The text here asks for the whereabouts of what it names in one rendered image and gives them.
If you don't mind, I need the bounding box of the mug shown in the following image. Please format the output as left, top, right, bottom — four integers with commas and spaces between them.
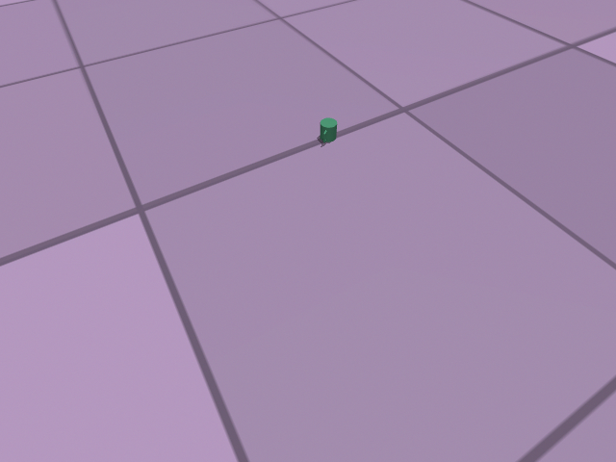
321, 118, 337, 142

